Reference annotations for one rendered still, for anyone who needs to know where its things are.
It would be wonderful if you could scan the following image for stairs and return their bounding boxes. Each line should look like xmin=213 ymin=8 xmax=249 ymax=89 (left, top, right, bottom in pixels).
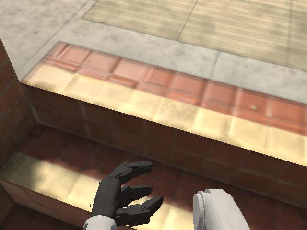
xmin=0 ymin=82 xmax=307 ymax=230

